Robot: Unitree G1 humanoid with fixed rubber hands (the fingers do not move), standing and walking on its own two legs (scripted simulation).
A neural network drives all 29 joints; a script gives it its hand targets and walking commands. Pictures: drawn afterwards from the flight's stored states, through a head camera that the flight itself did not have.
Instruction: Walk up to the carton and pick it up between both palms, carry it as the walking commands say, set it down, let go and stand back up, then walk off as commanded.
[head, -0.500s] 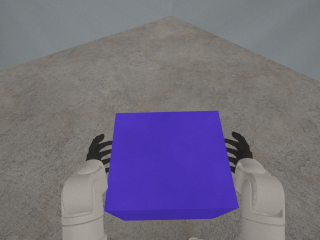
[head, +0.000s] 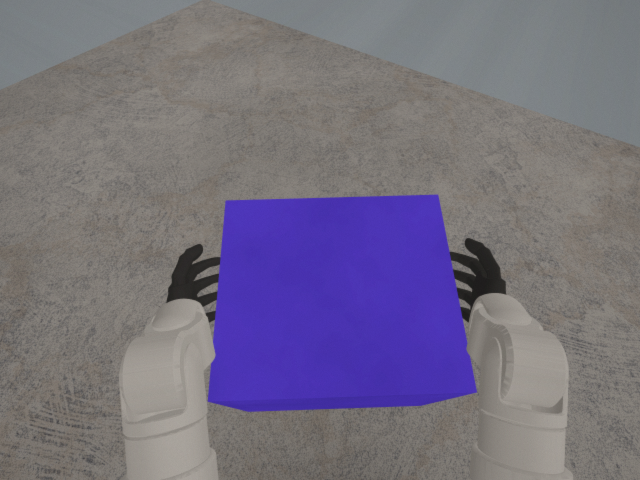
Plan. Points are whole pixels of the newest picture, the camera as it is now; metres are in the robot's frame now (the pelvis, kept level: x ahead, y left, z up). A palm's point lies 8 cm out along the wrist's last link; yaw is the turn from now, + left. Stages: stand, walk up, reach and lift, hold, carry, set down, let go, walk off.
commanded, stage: carry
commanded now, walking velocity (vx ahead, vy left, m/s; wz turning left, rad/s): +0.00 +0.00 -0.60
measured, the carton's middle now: (333, 314) +0.32 +0.02 +0.00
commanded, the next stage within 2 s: none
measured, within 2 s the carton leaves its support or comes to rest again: neither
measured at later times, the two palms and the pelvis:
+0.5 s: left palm (265, 310) +0.28 +0.09 +0.08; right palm (586, 388) +0.20 -0.22 +0.10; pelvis -0.03 +0.00 +0.01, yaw -17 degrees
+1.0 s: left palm (427, 368) +0.22 -0.08 +0.08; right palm out of the picture +0.02 -0.33 +0.08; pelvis -0.10 -0.03 +0.00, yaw -35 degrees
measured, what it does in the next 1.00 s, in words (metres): walks backwards, turning right: right foot, then left foot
